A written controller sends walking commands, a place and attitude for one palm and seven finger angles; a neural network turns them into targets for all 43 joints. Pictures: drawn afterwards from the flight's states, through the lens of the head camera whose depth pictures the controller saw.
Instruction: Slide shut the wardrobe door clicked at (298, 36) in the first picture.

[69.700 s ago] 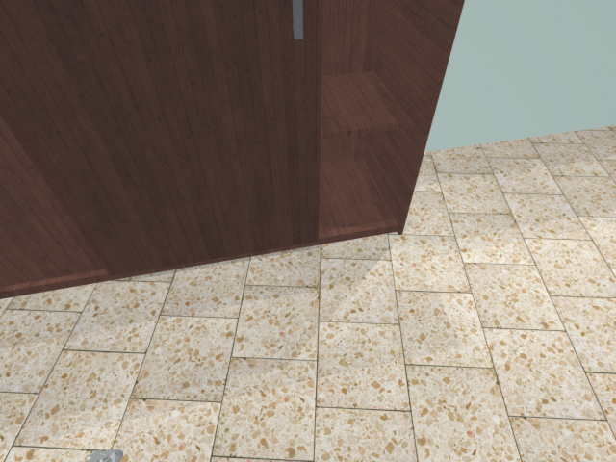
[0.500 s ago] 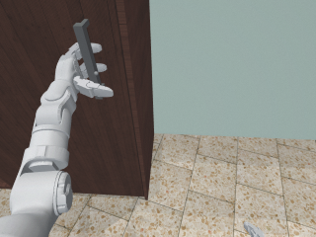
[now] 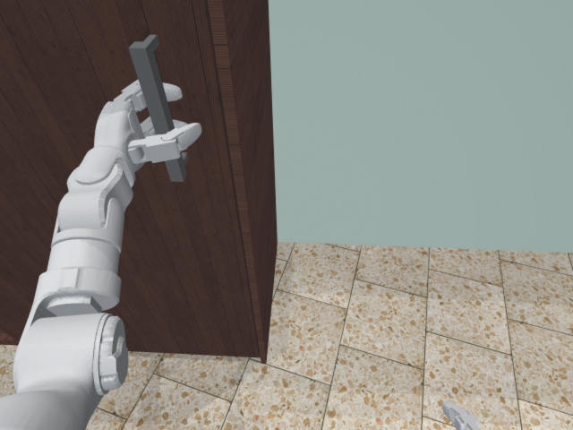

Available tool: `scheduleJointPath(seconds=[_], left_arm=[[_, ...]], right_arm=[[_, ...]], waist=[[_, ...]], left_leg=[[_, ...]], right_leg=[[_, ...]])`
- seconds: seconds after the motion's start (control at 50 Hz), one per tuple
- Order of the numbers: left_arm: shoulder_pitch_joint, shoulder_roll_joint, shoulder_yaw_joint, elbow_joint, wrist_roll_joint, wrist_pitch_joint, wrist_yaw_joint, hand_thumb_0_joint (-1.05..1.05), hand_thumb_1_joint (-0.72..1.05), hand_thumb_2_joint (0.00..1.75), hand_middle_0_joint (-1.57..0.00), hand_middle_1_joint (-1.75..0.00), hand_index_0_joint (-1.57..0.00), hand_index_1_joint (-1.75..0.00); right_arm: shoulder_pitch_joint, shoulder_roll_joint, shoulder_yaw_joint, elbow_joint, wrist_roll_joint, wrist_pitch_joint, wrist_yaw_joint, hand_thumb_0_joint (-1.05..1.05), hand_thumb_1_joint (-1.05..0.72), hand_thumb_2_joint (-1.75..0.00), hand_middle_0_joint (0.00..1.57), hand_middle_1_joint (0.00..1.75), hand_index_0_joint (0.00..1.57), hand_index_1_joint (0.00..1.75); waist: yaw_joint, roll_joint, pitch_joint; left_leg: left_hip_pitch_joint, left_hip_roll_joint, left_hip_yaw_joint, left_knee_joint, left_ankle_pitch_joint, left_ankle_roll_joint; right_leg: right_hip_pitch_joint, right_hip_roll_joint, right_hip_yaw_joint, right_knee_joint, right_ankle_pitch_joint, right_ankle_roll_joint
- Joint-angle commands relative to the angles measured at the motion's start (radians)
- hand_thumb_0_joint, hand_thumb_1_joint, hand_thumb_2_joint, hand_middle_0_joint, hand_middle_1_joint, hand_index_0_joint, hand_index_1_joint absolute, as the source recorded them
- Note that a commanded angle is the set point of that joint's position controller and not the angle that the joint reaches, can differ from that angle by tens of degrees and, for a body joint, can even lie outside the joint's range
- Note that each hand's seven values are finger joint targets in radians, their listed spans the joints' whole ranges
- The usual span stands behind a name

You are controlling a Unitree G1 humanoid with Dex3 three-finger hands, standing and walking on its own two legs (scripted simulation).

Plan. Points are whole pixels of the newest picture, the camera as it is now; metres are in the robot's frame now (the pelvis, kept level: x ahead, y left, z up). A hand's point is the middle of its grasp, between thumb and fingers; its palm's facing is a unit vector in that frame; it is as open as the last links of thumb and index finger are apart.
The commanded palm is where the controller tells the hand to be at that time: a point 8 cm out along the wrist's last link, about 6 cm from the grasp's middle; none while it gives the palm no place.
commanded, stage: grip the handle and tug to test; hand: left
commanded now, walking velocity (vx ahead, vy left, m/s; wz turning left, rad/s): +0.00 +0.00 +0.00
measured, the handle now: (166, 114) +0.49 +0.19 +0.22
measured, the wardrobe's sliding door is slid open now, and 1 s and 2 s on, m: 0.00 0.00 0.00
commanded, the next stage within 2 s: tug the door sideways, standing still in 0.90 s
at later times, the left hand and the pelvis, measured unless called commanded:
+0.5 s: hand (173, 135) +0.43 +0.17 +0.22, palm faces +0.03 -1.00 +0.00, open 5.6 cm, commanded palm +0.40 +0.21 +0.22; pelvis +0.01 +0.00 +0.00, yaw +0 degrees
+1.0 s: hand (174, 137) +0.43 +0.16 +0.22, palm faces +0.04 -1.00 -0.02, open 5.9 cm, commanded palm +0.39 +0.21 +0.22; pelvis +0.03 +0.00 +0.00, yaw -1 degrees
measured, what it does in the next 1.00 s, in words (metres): stands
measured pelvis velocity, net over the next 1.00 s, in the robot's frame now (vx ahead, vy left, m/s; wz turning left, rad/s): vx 0.03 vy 0.00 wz -0.03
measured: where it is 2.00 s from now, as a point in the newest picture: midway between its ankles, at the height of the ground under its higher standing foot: outside the picture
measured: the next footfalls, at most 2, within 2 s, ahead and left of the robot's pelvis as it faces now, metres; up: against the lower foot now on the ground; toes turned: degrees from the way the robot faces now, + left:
none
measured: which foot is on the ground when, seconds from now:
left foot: down 0.00-1.00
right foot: down 0.00-1.00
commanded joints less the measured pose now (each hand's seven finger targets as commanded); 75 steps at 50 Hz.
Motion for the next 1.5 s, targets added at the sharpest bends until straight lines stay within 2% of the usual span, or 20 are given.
scheduleJointPath(seconds=[0.0,0.02,0.08,0.14,0.28,0.36,0.44,0.48,0.64,0.72,0.78,0.88,0.9,0.98,1.02,1.08,1.14,1.18,1.2,1.48], left_arm=[[-0.509,0.229,0.063,-0.239,-0.022,-0.084,-0.009,0.0,0.76,0.84,-0.44,-1.38,-0.44,-1.38],[-0.51,0.217,0.055,-0.245,-0.023,-0.086,-0.011,0.0,0.81,0.86,-0.44,-1.39,-0.44,-1.39],[-0.499,0.233,0.059,-0.234,-0.017,-0.092,-0.011,0.0,0.9,0.9,-0.45,-1.4,-0.45,-1.4],[-0.495,0.216,0.052,-0.285,-0.018,-0.094,-0.011,0.0,0.9,0.9,-0.45,-1.4,-0.45,-1.4],[-0.439,0.199,0.052,-0.331,-0.027,-0.075,-0.006,0.0,0.9,0.9,-0.45,-1.4,-0.45,-1.4],[-0.477,0.154,0.012,-0.367,-0.024,-0.066,-0.003,0.0,0.9,0.9,-0.45,-1.4,-0.45,-1.4],[-0.467,0.156,0.015,-0.367,-0.024,-0.055,0.002,0.0,0.9,0.9,-0.45,-1.4,-0.45,-1.4],[-0.425,0.192,0.048,-0.381,-0.02,-0.053,0.004,0.0,0.9,0.9,-0.45,-1.4,-0.45,-1.4],[-0.344,0.134,0.012,-0.457,-0.03,-0.021,-0.007,0.0,0.9,0.9,-0.45,-1.4,-0.45,-1.4],[-0.29,0.128,0.016,-0.499,-0.034,0.001,-0.007,0.0,0.9,0.9,-0.45,-1.4,-0.45,-1.4],[-0.222,0.151,0.044,-0.555,-0.036,0.014,-0.005,0.0,0.9,0.9,-0.45,-1.4,-0.45,-1.4],[-0.11,0.097,0.014,-0.699,-0.048,0.036,-0.011,0.0,0.9,0.9,-0.45,-1.4,-0.45,-1.4],[-0.088,0.135,0.051,-0.699,-0.05,0.044,-0.008,0.0,0.9,0.9,-0.45,-1.4,-0.45,-1.4],[-0.088,0.1,0.016,-0.753,-0.052,0.072,-0.004,0.0,0.9,0.9,-0.45,-1.4,-0.45,-1.4],[-0.187,0.203,0.088,-0.686,-0.041,0.086,0.006,0.0,0.9,0.9,-0.45,-1.4,-0.45,-1.4],[-0.339,0.083,-0.027,-0.636,-0.037,0.099,0.01,0.0,0.9,0.9,-0.45,-1.4,-0.45,-1.4],[-0.372,0.045,-0.052,-0.628,-0.027,0.098,0.029,0.0,0.9,0.9,-0.45,-1.4,-0.45,-1.4],[-0.398,-0.006,-0.1,-0.624,-0.022,0.084,0.037,0.0,0.9,0.9,-0.45,-1.4,-0.45,-1.4],[-0.39,-0.02,-0.108,-0.593,-0.023,0.081,0.041,0.0,0.9,0.9,-0.45,-1.4,-0.45,-1.4],[-0.578,-0.221,-0.294,-0.52,-0.013,-0.017,0.055,0.0,0.9,0.9,-0.45,-1.4,-0.45,-1.4]], right_arm=[[-0.061,-0.133,-0.045,-0.139,-0.004,-0.044,-0.009,0.0,-0.9,-0.9,0.2,0.3,0.2,0.3],[-0.066,-0.129,-0.044,-0.141,-0.003,-0.044,-0.009,0.0,-0.9,-0.9,0.2,0.3,0.2,0.3],[-0.058,-0.133,-0.045,-0.137,-0.004,-0.039,-0.008,0.0,-0.9,-0.9,0.2,0.3,0.2,0.3],[-0.065,-0.126,-0.044,-0.148,-0.003,-0.043,-0.002,0.0,-0.9,-0.9,0.2,0.3,0.2,0.3],[-0.082,-0.127,-0.046,-0.158,-0.004,-0.039,0.0,0.0,-0.9,-0.9,0.2,0.3,0.2,0.3],[-0.087,-0.123,-0.045,-0.157,-0.003,-0.041,0.001,0.0,-0.9,-0.9,0.2,0.3,0.2,0.3],[-0.087,-0.123,-0.045,-0.153,-0.004,-0.037,0.001,0.0,-0.9,-0.9,0.2,0.3,0.2,0.3],[-0.091,-0.126,-0.046,-0.156,-0.007,-0.032,0.001,0.0,-0.9,-0.9,0.2,0.3,0.2,0.3],[-0.122,-0.117,-0.043,-0.182,-0.002,-0.019,0.01,0.0,-0.9,-0.9,0.2,0.3,0.2,0.3],[-0.134,-0.117,-0.043,-0.196,-0.002,-0.01,0.012,0.0,-0.9,-0.9,0.2,0.3,0.2,0.3],[-0.143,-0.116,-0.043,-0.205,-0.005,-0.003,0.016,0.0,-0.9,-0.9,0.2,0.3,0.2,0.3],[-0.166,-0.104,-0.042,-0.23,-0.004,-0.001,0.029,0.0,-0.9,-0.9,0.2,0.3,0.2,0.3],[-0.171,-0.108,-0.044,-0.229,-0.002,0.0,0.029,0.0,-0.9,-0.9,0.2,0.3,0.2,0.3],[-0.184,-0.107,-0.041,-0.23,-0.004,0.003,0.028,0.0,-0.9,-0.9,0.2,0.3,0.2,0.3],[-0.168,-0.119,-0.041,-0.205,-0.006,0.01,0.017,0.0,-0.9,-0.9,0.2,0.3,0.2,0.3],[-0.155,-0.109,-0.042,-0.18,-0.008,0.008,0.006,0.0,-0.9,-0.9,0.2,0.3,0.2,0.3],[-0.148,-0.104,-0.044,-0.169,-0.011,0.003,0.007,0.0,-0.9,-0.9,0.2,0.3,0.2,0.3],[-0.147,-0.099,-0.044,-0.16,-0.016,0.001,0.01,0.0,-0.9,-0.9,0.2,0.3,0.2,0.3],[-0.152,-0.098,-0.045,-0.158,-0.014,0.0,0.011,0.0,-0.9,-0.9,0.2,0.3,0.2,0.3],[-0.144,-0.081,-0.035,-0.123,-0.024,-0.037,0.019,0.0,-0.9,-0.9,0.2,0.3,0.2,0.3]], waist=[[-0.004,-0.037,-0.304],[-0.004,-0.005,-0.299],[-0.005,-0.039,-0.29],[0.003,0.025,-0.318],[0.01,-0.021,-0.315],[-0.003,0.026,-0.312],[-0.001,-0.009,-0.313],[0.014,-0.011,-0.33],[0.02,0.017,-0.325],[0.029,-0.008,-0.337],[0.047,-0.013,-0.358],[0.054,0.006,-0.374],[0.058,-0.009,-0.368],[0.052,-0.01,-0.354],[0.042,-0.008,-0.334],[0.001,0.011,-0.313],[0.001,0.043,-0.355],[-0.007,0.018,-0.365],[-0.007,-0.013,-0.357],[-0.039,0.04,-0.358]], left_leg=[[0.195,-0.034,0.001,-0.014,0.326,0.057],[0.197,-0.036,0.006,-0.011,0.325,0.057],[0.188,-0.033,0.004,-0.012,0.325,0.057],[0.214,-0.033,0.002,-0.009,0.367,0.051],[0.215,-0.031,0.006,-0.009,0.384,0.056],[0.241,-0.031,0.0,-0.009,0.394,0.052],[0.236,-0.031,-0.001,-0.009,0.402,0.054],[0.234,-0.032,0.006,-0.005,0.426,0.056],[0.25,-0.032,0.005,-0.003,0.482,0.052],[0.251,-0.032,0.007,-0.004,0.498,0.054],[0.254,-0.032,0.009,0.004,0.555,0.053],[0.289,-0.026,0.011,0.013,0.667,0.051],[0.281,-0.021,0.009,0.007,0.662,0.05],[0.288,-0.022,0.01,0.004,0.661,0.05],[0.275,-0.028,0.01,0.004,0.642,0.051],[0.296,-0.031,0.012,0.02,0.635,0.053],[0.332,-0.033,0.0,0.031,0.682,0.049],[0.337,-0.035,-0.002,0.035,0.681,0.051],[0.325,-0.035,-0.007,0.031,0.649,0.051],[0.379,-0.026,-0.053,0.021,0.556,0.032]], right_leg=[[0.031,0.039,-0.032,-0.038,0.392,-0.031],[0.025,0.038,-0.03,-0.039,0.395,-0.031],[0.034,0.039,-0.034,-0.04,0.389,-0.031],[0.04,0.039,-0.036,-0.029,0.424,-0.035],[0.062,0.041,-0.038,-0.031,0.445,-0.034],[0.031,0.042,-0.039,-0.032,0.439,-0.035],[0.043,0.043,-0.041,-0.03,0.457,-0.033],[0.072,0.041,-0.039,-0.027,0.482,-0.035],[0.079,0.04,-0.044,-0.015,0.528,-0.035],[0.095,0.04,-0.045,-0.011,0.55,-0.033],[0.132,0.037,-0.046,-0.004,0.597,-0.035],[0.145,0.033,-0.05,0.005,0.665,-0.03],[0.148,0.034,-0.05,0.006,0.669,-0.028],[0.144,0.035,-0.053,0.001,0.661,-0.028],[0.13,0.038,-0.047,-0.006,0.668,-0.028],[0.086,0.037,-0.05,-0.014,0.65,-0.028],[0.067,0.036,-0.052,-0.004,0.656,-0.028],[0.073,0.035,-0.055,-0.003,0.658,-0.03],[0.068,0.037,-0.058,-0.001,0.643,-0.028],[-0.009,0.04,-0.067,-0.009,0.483,-0.041]])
